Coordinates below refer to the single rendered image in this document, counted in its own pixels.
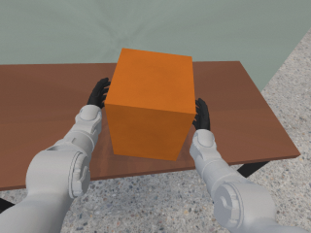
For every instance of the robot right hand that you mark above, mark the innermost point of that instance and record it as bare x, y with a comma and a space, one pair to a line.
202, 116

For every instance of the table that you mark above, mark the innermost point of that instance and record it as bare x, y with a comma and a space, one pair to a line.
39, 104

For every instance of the robot right upper arm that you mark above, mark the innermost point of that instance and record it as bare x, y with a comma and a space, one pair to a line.
248, 208

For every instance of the carton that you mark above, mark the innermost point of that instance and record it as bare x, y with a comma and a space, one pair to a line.
150, 104

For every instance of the robot left hand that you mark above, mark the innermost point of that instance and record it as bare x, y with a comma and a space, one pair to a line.
96, 98

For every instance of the robot right forearm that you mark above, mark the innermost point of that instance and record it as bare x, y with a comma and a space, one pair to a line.
209, 164

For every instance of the robot left forearm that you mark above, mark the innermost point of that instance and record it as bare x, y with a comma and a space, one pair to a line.
82, 137

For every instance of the robot left upper arm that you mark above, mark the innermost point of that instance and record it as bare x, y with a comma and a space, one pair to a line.
55, 179

